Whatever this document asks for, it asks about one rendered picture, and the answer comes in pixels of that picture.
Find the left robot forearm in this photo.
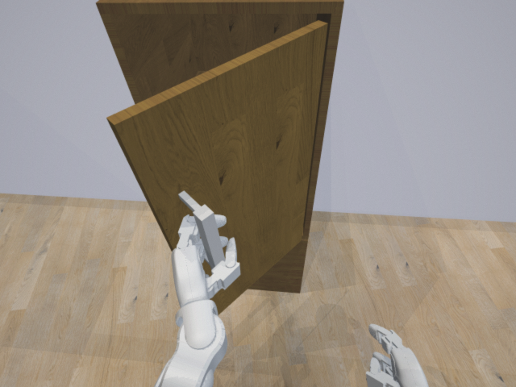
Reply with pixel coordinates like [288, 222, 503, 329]
[154, 299, 227, 387]

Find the handle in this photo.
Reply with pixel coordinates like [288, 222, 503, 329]
[178, 191, 226, 270]

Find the right robot hand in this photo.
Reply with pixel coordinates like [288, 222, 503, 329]
[366, 324, 429, 387]

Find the left robot hand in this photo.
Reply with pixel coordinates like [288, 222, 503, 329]
[171, 214, 240, 308]

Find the cupboard door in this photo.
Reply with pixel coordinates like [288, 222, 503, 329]
[107, 20, 328, 314]

